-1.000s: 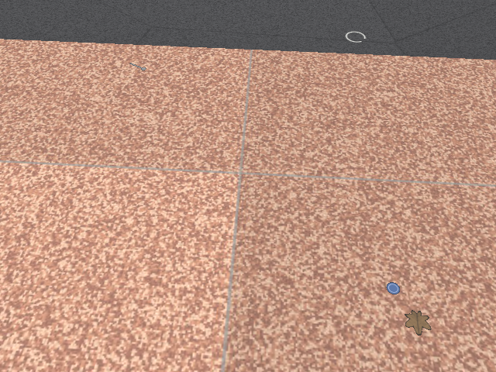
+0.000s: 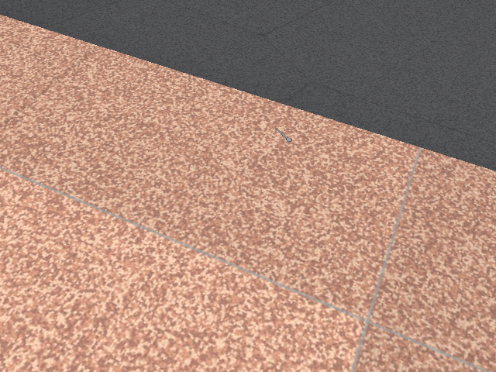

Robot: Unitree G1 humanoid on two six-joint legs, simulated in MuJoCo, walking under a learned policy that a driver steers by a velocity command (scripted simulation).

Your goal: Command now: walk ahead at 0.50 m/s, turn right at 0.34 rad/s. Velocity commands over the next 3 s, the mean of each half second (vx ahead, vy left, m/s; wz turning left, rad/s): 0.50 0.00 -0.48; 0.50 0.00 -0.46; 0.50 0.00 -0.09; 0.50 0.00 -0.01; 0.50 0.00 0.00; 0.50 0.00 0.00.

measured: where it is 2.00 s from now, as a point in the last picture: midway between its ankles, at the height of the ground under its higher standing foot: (366, 228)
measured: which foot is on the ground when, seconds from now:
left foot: down 0.00-0.34, up 0.36-0.80, down 0.82-1.00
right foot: up 0.00-0.30, down 0.32-0.84, up 0.86-1.00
